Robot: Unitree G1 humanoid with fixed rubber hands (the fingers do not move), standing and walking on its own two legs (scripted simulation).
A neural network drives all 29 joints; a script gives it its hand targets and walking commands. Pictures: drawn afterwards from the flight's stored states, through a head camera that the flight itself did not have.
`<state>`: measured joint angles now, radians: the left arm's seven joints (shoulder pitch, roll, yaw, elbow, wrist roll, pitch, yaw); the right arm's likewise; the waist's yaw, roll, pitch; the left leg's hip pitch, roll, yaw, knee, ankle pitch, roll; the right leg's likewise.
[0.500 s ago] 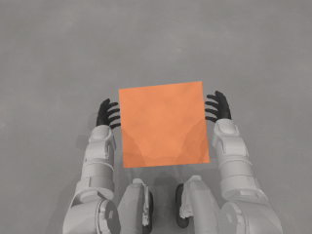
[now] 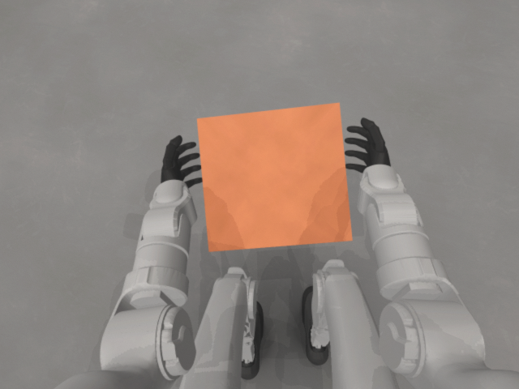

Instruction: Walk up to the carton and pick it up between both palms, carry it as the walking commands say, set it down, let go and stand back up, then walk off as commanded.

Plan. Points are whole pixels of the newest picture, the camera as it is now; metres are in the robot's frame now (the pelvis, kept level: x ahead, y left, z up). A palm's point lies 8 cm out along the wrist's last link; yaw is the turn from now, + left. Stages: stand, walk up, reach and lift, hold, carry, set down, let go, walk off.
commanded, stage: set down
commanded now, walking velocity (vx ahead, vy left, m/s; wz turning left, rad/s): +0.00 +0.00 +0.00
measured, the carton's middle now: (274, 180) +0.45 +0.01 -0.15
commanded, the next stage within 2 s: none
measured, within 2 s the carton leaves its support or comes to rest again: neither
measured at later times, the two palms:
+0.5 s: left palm (198, 189) +0.43 +0.15 -0.15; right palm (366, 180) +0.44 -0.16 -0.15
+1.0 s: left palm (210, 199) +0.45 +0.16 -0.27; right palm (347, 185) +0.47 -0.15 -0.28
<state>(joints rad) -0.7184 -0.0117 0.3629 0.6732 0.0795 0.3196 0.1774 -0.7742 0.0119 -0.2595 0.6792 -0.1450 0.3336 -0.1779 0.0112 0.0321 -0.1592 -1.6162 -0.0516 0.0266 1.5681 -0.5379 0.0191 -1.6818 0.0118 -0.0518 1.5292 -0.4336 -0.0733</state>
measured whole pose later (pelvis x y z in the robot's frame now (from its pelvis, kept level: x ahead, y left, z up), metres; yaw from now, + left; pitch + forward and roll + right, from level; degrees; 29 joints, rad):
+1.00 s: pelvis -0.06 +0.00 -0.15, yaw +1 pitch +21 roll +4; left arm -1.21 0.17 0.26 0.68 -0.12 0.36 0.31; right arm -1.31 -0.25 -0.09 0.75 0.11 0.38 -0.28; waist -0.01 0.03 0.53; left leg -1.89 -0.04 0.09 2.08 -0.57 0.03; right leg -1.98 -0.01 -0.04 2.03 -0.43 -0.09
